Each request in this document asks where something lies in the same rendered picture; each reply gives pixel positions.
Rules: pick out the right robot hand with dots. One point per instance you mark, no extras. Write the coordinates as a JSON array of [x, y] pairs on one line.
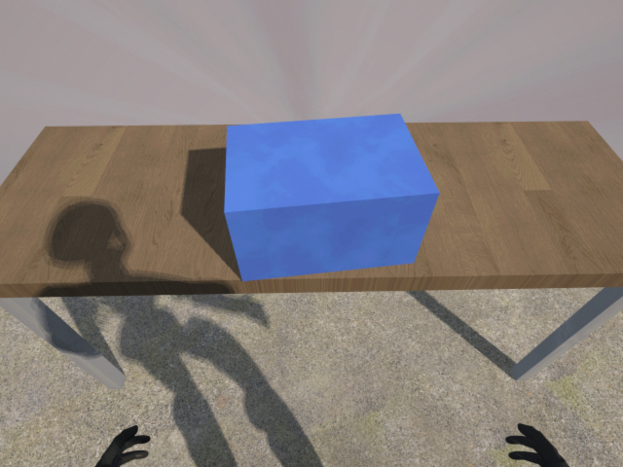
[[546, 456]]

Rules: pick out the carton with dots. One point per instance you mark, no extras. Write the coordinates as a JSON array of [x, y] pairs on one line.
[[316, 196]]

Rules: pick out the table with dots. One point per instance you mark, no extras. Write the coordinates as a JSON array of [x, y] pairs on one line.
[[139, 211]]

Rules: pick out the left robot hand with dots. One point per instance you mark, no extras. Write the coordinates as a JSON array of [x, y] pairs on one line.
[[114, 456]]

